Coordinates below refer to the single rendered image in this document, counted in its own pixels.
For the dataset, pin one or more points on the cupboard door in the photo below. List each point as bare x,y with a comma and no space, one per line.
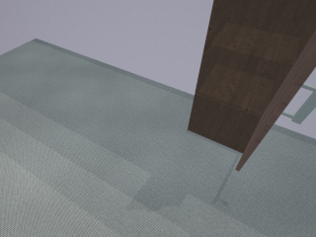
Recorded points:
298,74

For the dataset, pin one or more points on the handle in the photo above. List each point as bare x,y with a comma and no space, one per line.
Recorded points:
308,106

